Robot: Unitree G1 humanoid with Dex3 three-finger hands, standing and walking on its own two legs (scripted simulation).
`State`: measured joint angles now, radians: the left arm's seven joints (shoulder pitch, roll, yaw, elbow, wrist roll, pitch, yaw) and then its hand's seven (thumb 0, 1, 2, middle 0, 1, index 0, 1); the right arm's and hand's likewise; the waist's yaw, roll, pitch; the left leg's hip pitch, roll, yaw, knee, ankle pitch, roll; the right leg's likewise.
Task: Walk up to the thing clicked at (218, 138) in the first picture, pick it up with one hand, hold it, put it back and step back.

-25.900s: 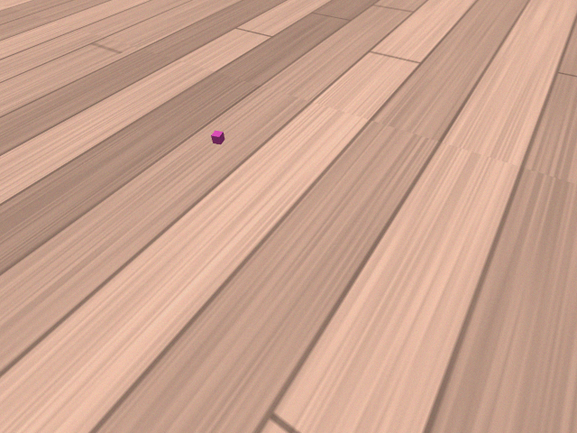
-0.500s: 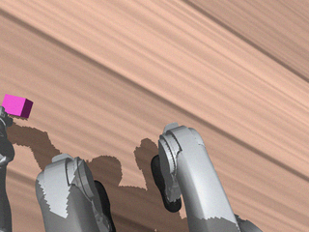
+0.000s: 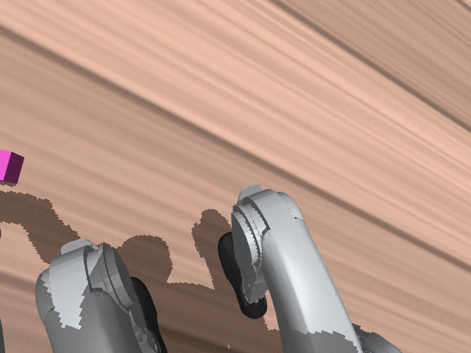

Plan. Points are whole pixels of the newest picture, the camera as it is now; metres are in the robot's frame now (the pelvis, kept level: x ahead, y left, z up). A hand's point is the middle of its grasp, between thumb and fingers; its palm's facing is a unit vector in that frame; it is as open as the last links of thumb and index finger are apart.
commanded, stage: rise first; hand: left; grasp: from above
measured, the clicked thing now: out of the picture +0.48 +0.33 -0.29
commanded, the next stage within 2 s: none
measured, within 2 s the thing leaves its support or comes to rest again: neither
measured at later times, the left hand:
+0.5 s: hand out of the picture +0.45 +0.36 -0.18, palm faces -0.06 -0.42 -0.91, open 12.9 cm
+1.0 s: hand out of the picture +0.46 +0.36 -0.18, palm faces -0.08 -0.41 -0.91, open 12.7 cm
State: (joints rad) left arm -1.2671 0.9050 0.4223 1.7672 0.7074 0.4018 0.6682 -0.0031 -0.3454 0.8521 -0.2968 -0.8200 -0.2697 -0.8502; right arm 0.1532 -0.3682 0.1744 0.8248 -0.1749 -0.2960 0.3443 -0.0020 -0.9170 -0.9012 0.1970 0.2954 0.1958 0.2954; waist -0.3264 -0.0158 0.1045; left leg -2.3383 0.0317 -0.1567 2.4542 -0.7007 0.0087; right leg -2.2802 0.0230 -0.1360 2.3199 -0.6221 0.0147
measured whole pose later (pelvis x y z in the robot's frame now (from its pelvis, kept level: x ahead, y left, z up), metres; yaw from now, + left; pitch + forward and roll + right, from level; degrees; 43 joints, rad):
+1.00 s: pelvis +0.00 +0.00 +0.01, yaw -1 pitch +32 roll -11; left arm -1.30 0.96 0.37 1.72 0.71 0.44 0.64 0.00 -0.30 0.80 -0.36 -0.76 -0.33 -0.80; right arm 0.16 -0.36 0.22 0.78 -0.16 -0.30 0.36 0.00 -0.92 -0.90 0.20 0.30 0.20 0.30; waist -0.36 -0.04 0.12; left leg -2.33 0.03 -0.17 2.44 -0.70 0.02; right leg -2.26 0.03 -0.15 2.29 -0.62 0.02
